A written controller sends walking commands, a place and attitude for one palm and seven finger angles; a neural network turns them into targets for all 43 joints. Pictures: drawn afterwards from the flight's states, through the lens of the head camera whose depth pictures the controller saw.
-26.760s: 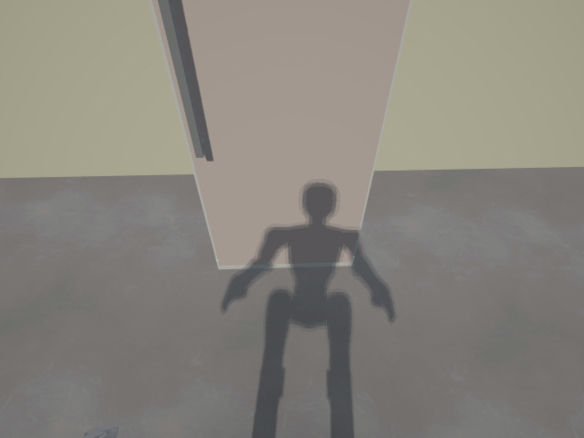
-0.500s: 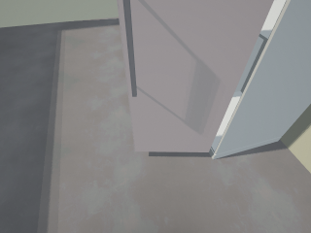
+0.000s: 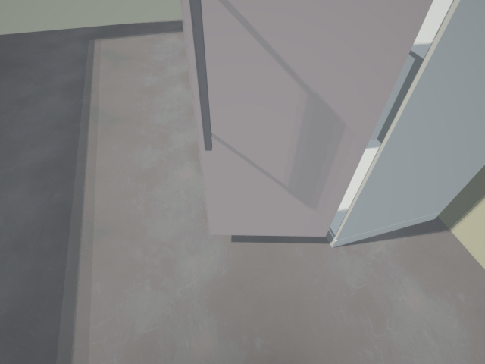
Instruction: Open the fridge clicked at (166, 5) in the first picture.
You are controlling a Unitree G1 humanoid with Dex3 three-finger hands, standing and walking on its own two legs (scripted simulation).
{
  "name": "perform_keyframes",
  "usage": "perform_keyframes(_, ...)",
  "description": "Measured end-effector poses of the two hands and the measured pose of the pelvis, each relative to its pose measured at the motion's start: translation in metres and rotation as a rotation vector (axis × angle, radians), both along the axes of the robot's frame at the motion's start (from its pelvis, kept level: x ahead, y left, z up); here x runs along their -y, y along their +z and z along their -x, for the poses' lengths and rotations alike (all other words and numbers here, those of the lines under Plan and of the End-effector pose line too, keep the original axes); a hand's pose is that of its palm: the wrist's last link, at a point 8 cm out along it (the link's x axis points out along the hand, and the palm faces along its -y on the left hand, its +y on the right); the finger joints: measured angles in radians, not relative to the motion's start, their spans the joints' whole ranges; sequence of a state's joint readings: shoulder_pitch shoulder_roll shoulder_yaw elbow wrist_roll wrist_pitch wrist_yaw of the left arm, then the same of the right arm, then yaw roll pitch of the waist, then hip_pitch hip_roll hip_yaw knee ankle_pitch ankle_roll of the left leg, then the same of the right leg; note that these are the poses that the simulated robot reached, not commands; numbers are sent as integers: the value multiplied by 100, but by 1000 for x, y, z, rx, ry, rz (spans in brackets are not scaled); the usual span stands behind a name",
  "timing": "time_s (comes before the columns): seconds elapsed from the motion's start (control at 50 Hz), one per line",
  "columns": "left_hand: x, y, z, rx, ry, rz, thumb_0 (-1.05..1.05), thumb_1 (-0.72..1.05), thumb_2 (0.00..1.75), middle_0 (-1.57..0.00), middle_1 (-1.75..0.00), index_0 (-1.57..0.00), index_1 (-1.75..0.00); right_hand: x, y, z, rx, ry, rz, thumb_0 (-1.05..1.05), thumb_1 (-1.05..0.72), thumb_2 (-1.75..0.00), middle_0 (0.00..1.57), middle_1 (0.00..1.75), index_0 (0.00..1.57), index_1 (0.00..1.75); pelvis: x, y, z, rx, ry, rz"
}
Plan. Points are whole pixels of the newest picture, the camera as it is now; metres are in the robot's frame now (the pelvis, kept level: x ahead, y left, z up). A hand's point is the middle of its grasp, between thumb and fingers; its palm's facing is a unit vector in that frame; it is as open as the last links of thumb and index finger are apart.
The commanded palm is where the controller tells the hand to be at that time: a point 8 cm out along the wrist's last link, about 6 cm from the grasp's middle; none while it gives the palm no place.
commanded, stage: look to check the result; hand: left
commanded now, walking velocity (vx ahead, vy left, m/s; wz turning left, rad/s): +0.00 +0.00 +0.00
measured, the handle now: (203, 77) +0.70 +0.14 +0.11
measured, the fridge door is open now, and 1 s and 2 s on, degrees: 73 73 73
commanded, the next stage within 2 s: stand and wait in 0.26 s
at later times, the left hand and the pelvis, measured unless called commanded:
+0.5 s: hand out of the picture +0.03 +0.18 -0.17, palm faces +0.00 -0.98 -0.21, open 7.4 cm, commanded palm none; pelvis +0.01 -0.01 +0.00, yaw +0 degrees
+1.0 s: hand out of the picture +0.04 +0.18 -0.17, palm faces -0.01 -0.97 -0.24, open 7.4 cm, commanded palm none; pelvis +0.01 -0.02 +0.00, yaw +0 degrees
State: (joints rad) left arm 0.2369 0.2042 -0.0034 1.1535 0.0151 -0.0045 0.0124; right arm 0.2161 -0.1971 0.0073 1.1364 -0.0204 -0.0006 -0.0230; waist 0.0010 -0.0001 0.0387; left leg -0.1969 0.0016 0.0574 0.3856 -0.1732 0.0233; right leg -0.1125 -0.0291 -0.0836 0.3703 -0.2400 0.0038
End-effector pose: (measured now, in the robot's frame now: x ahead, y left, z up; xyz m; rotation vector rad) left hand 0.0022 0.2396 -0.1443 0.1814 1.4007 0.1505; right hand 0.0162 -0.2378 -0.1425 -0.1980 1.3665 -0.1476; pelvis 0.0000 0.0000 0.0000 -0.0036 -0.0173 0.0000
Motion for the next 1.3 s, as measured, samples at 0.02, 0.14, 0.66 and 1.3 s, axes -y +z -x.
perform_keyframes(0.02,0,0,0,-1,0,-1,0,91,90,-20,-30,-19,-29,0,0,0,0,0,0,0,-91,-90,20,30,20,30,0,0,0,0,0,0)
perform_keyframes(0.14,2,1,-5,7,-3,-2,0,91,90,-20,-30,-19,-29,3,0,-6,8,2,2,0,-91,-90,20,30,20,30,2,0,-3,2,-1,-1)
perform_keyframes(0.66,11,3,-26,47,-13,-5,0,91,90,-20,-30,-20,-30,17,2,-18,22,7,10,0,-91,-90,20,30,20,30,12,1,-10,3,1,-4)
perform_keyframes(1.3,7,9,-44,76,-26,-36,0,91,90,-20,-30,-20,-30,39,6,-36,51,21,37,0,-91,-90,20,30,20,30,22,2,-15,2,0,-6)
